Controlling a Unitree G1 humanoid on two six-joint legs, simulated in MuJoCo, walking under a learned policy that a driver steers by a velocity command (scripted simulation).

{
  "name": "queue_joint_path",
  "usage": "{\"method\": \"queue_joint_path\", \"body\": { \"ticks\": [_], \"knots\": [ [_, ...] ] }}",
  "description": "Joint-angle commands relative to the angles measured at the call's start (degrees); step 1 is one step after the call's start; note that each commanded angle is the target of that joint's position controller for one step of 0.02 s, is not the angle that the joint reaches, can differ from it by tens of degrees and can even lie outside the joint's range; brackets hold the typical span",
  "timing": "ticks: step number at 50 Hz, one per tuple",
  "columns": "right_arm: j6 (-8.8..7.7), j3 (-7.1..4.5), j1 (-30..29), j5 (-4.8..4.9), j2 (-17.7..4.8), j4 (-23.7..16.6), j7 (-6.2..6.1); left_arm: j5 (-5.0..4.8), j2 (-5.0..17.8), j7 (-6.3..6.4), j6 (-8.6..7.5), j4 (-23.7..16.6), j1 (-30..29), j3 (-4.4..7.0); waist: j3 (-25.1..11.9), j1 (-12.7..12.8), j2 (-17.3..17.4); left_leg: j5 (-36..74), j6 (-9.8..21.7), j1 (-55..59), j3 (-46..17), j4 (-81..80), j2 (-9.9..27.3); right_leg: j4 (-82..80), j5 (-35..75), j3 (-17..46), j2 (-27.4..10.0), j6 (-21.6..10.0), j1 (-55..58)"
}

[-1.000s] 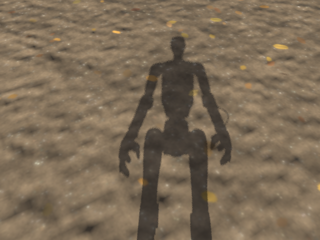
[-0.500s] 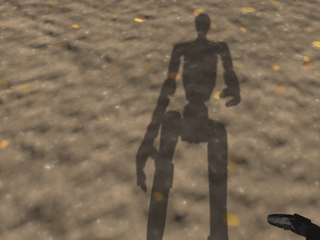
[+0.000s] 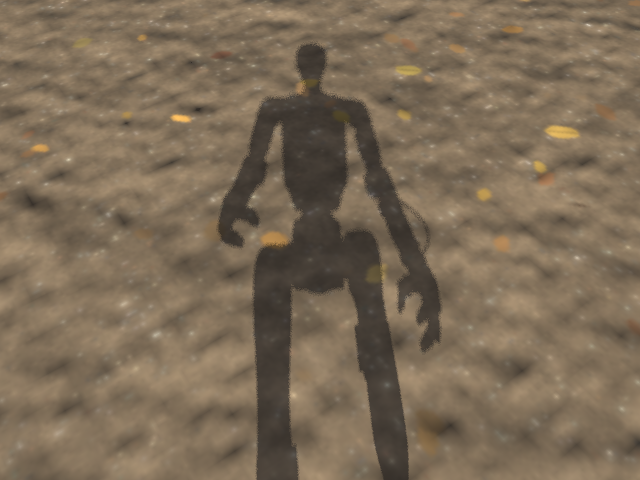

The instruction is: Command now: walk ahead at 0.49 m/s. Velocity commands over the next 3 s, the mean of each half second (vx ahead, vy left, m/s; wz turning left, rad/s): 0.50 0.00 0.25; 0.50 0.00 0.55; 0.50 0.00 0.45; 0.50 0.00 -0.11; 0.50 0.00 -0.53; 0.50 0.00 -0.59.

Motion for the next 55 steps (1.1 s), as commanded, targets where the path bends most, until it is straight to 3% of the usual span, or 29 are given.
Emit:
{"method": "queue_joint_path", "body": {
  "ticks": [1, 3, 4, 5, 6, 7, 8, 9, 10, 12, 13, 16, 21, 26, 29, 31, 32, 33, 34, 35, 36, 37, 38, 39, 43, 47, 52, 54, 55],
  "knots": [
    [0.54, -2.23, 2.2, 0.32, -9.8, -1.1, -0.35, -0.32, 4.7, -0.99, -1.26, -5.3, -6.4, 0.59, 4.7, 1.3, 4.6, 17.9, 8.4, 0.5, -7.9, 0.1, 18.6, -3.3, -4.8, -0.5, 1.0, -1.7, -0.3],
    [1.14, -2.43, 0.1, 0.25, -10.5, -1.7, -0.33, -0.3, 7.6, -1.05, -1.54, -3.7, 0.9, 1.93, 0.1, 6.0, 6.3, 34.8, 6.7, 1.1, -6.1, 9.4, 17.3, -5.0, -7.9, -3.1, 4.1, -3.8, 11.2],
    [1.4, -1.81, -0.1, -0.13, -8.9, -2.2, -0.33, -0.2, 10.6, -0.68, -1.57, -0.5, 11.2, 3.52, -6.4, 10.3, 5.7, 39.1, 5.1, -3.0, -3.7, 21.2, 14.1, -4.6, -7.3, -3.2, 4.6, -5.8, 25.2],
    [1.29, -0.67, 0.8, -1.43, -6.5, -4.0, -0.39, 0.54, 15.5, -0.12, -1.38, 1.7, 22.4, 4.78, -16.0, 13.2, -1.6, 22.9, 2.9, -15.6, -0.7, 40.5, 10.2, -2.8, -6.8, 10.7, -7.2, -10.0, 43.6],
    [-0.09, 1.41, 7.6, -0.69, 1.3, -3.9, 0.32, 0.64, 17.7, -0.57, -1.1, 3.0, 24.6, 5.13, -22.4, 9.1, -16.8, -15.6, -0.2, -37.7, -3.6, 58.0, -0.6, -11.3, -19.8, 38.0, -18.3, -18.6, 60.1],
    [-1.35, -0.21, 2.8, 1.16, -5.9, -3.5, 0.35, 0.44, 11.4, -0.55, -1.33, 2.2, 22.8, 3.43, -18.3, 11.4, -9.1, -17.1, 1.0, -43.7, -11.3, 64.2, 2.3, -14.7, -24.8, 37.8, -16.7, -15.8, 56.8],
    [-2.11, -1.09, -2.6, 2.5, -8.6, -5.2, 0.38, 0.6, 9.0, -0.22, -1.61, 1.1, 17.6, 2.64, -10.4, 10.6, -6.9, -11.5, 2.1, -46.5, -10.6, 64.4, 5.0, -15.6, -20.8, 28.1, -15.1, -12.9, 49.0],
    [-2.12, -1.17, -4.7, 2.36, -8.2, -5.5, -0.07, 0.91, 7.6, -0.18, -1.83, 0.2, 12.9, 2.07, -6.8, 8.6, -2.4, -6.0, 1.9, -43.7, -9.4, 61.9, 8.1, -17.4, -14.8, 21.3, -13.2, -11.6, 41.0],
    [-1.65, -1.61, -5.6, 1.6, -7.6, -5.4, -0.39, 1.16, 5.9, -0.24, -2.05, 0.1, 10.4, 1.67, -3.6, 7.1, -1.7, -2.6, 1.5, -41.6, -9.3, 58.4, 9.8, -19.5, -11.5, 16.0, -11.3, -10.7, 35.1],
    [0.02, -1.76, -3.2, 1.47, -5.0, -4.8, -0.23, 1.93, 4.3, -0.28, -2.39, 0.8, 9.2, 1.29, -2.1, 4.6, -3.5, 0.6, 1.2, -36.5, -9.6, 55.6, 11.4, -22.7, -8.4, 9.4, -9.0, -9.7, 29.2],
    [0.71, -1.72, -3.0, 1.52, -3.9, -4.8, -0.17, 1.93, 4.7, -0.16, -2.55, 1.4, 9.7, 1.4, -1.1, 4.1, -3.1, 1.2, 0.9, -36.6, -9.5, 54.9, 11.6, -23.7, -6.1, 6.9, -8.8, -10.0, 27.8],
    [1.69, -2.04, -6.7, 1.07, -3.6, -6.7, -0.19, 2.23, 6.6, 0.78, -2.66, 2.4, 11.2, 2.02, 1.6, 4.1, -1.5, 7.6, -0.1, -41.9, -10.5, 49.7, 11.4, -25.6, -1.3, 1.3, -8.8, -10.3, 27.6],
    [1.16, -1.62, -15.1, 0.29, -2.6, -10.1, 1.23, 1.87, 7.9, 2.15, -2.08, 2.6, 12.5, 2.15, 3.8, 6.1, -0.9, 20.5, -0.5, -41.5, -5.8, 33.6, 10.1, -27.1, 0.8, -7.5, -7.1, -8.4, 28.9],
    [1.2, -0.91, -23.3, 0.36, -1.7, -15.0, 3.1, 0.8, 9.3, 2.63, -0.14, 4.3, 17.9, 2.76, 5.9, 8.6, 0.0, 16.6, 1.4, -45.5, -1.7, 26.2, 9.0, -22.6, 8.1, -10.9, -10.5, -7.8, 40.4],
    [1.44, -1.91, -21.5, 0.6, -3.9, -16.7, 4.11, 0.36, 11.5, 3.07, 1.2, 3.2, 16.0, 3.48, 2.7, 5.6, -2.7, 8.4, 4.2, -38.5, 2.8, 25.4, 4.9, -13.9, 31.1, -13.2, -11.3, -6.2, 43.7],
    [1.71, -4.16, -10.5, 0.98, -7.8, -14.9, 3.98, 0.2, 12.8, 3.46, 2.14, 2.2, 14.0, 3.79, -3.9, -1.1, -3.8, 6.1, 7.1, -23.0, 4.8, 23.8, 0.4, 2.4, 42.0, -14.5, -9.9, -4.4, 41.0],
    [1.99, -6.25, -1.1, 0.99, -11.8, -12.6, 3.02, 0.29, 12.6, 3.55, 2.03, 1.3, 13.5, 3.53, -8.7, -5.7, -1.2, 8.3, 9.6, -6.8, 0.2, 20.0, 0.8, 17.2, 31.7, -14.9, -7.4, -2.0, 31.2],
    [2.29, -7.58, 2.0, 1.07, -17.9, -11.8, 1.85, 2.44, 4.9, 2.63, 0.83, -1.0, 18.1, 1.37, -13.5, -1.2, 13.6, 6.7, 17.6, 13.3, -25.9, 18.9, 15.2, 38.2, -16.4, -13.3, 1.4, 1.4, 7.1],
    [1.52, -6.71, 2.4, 0.41, -17.2, -13.5, 2.11, 0.81, 4.5, 1.61, -2.01, -3.0, 17.0, 0.51, -22.0, -0.5, 12.8, -1.7, 25.0, 22.4, -52.3, 7.8, 23.3, 49.4, -38.7, 0.6, 9.2, 1.6, -5.4],
    [0.93, -5.56, 1.6, -0.22, -13.0, -13.4, 2.19, -1.56, 8.4, 0.91, -3.82, -4.7, 9.3, 1.6, -16.0, -2.9, 7.5, 0.4, 20.9, 19.4, -45.4, 5.2, 21.6, 50.1, -34.2, 4.9, 5.5, 0.0, -11.7],
    [0.32, -4.99, -2.0, 0.06, -10.7, -13.8, 2.11, -1.82, 8.4, 0.89, -4.63, -5.3, 7.3, 1.5, -9.7, -1.0, 4.6, 4.8, 18.4, 11.2, -36.6, 5.3, 19.2, 45.5, -28.5, 4.4, 2.8, -1.2, -11.9],
    [0.06, -4.41, -6.5, 0.28, -8.7, -14.9, 2.14, -0.48, 8.4, 1.43, -4.6, -4.4, 7.6, 1.82, -5.8, 1.9, 0.7, 10.4, 16.4, 2.0, -30.0, 5.0, 16.6, 40.4, -24.9, 4.0, 0.4, -0.8, -7.9],
    [-0.02, -3.84, -9.4, 0.04, -7.1, -15.8, 2.0, 0.6, 9.1, 1.76, -3.9, -4.1, 8.5, 2.44, -4.1, 4.0, 1.0, 15.3, 15.5, -4.7, -25.7, 4.0, 14.6, 36.4, -22.7, 4.1, -1.0, -0.2, -3.3],
    [0.0, -3.59, -10.2, -0.27, -6.6, -16.4, 1.77, 0.94, 9.0, 1.74, -3.0, -4.3, 9.3, 2.68, -3.7, 5.3, 1.9, 17.4, 15.2, -8.6, -24.0, 2.7, 13.4, 34.3, -21.5, 4.1, -1.6, 0.5, -0.1],
    [-0.08, -4.37, -7.2, 0.13, -9.9, -16.2, 0.22, 1.9, 6.5, 2.16, -1.19, -6.8, 5.0, 2.27, -1.3, 5.1, 3.2, 23.5, 14.6, -15.1, -18.7, 1.1, 10.9, 21.7, -13.8, 2.0, -0.5, 3.9, 0.2],
    [0.73, -4.37, -4.0, 0.46, -10.0, -15.8, -0.61, 1.38, 4.7, 1.52, -1.57, -9.5, -3.4, 1.41, -0.1, 1.7, 5.9, 16.7, 10.9, -17.1, -16.5, 2.2, 7.6, 4.1, 0.1, 1.5, 3.2, 4.2, 3.8],
    [1.43, -4.26, -0.7, 0.82, -9.5, -14.8, -0.95, 0.49, 7.2, 0.17, -2.7, -12.1, -7.5, 1.79, 0.0, 0.4, 7.1, 11.7, 9.6, -11.0, -23.3, 7.5, 10.5, -4.5, -0.1, 3.4, 5.1, 2.7, 6.1],
    [1.76, -4.43, -1.3, 0.56, -9.8, -15.2, -1.3, 0.36, 8.6, -0.16, -3.37, -11.9, -5.3, 2.27, -0.3, 2.0, 8.6, 13.7, 9.0, -8.6, -26.4, 11.0, 11.8, -5.6, -5.3, 3.7, 5.3, 1.2, 8.7],
    [1.93, -4.32, -2.2, 0.49, -9.5, -15.6, -1.33, 0.43, 9.3, -0.09, -3.69, -11.0, -1.7, 2.66, -1.4, 4.0, 9.4, 16.2, 8.2, -8.6, -26.8, 13.7, 11.1, -7.3, -6.1, 2.7, 5.7, 0.0, 13.3]
  ]
}}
